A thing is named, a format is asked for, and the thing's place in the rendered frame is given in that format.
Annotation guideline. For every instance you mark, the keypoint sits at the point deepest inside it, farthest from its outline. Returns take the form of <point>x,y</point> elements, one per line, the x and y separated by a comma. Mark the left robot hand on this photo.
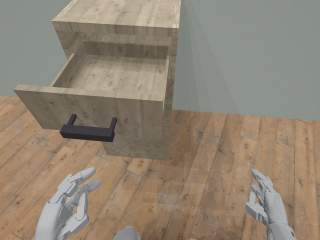
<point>58,212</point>

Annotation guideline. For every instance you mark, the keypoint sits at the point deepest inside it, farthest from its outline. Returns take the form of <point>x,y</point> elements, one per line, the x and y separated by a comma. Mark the left robot thigh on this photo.
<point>127,234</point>

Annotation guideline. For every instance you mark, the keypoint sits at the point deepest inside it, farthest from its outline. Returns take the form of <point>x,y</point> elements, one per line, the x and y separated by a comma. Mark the drawer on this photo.
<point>103,80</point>

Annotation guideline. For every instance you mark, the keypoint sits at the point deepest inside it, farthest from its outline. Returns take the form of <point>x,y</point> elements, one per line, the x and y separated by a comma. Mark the robot left shin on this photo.
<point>129,227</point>

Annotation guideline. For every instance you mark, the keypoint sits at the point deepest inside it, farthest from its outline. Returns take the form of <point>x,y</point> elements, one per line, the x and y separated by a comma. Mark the right robot hand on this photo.
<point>271,209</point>

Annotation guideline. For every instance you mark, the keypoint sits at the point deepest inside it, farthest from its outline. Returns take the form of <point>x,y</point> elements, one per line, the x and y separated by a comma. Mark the robot right forearm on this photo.
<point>280,231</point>

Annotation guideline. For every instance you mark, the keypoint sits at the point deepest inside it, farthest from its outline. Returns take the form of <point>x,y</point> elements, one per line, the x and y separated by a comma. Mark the cabinet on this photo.
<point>153,22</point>

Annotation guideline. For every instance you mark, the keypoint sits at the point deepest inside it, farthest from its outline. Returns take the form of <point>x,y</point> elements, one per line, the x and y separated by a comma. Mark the handle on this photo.
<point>90,133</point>

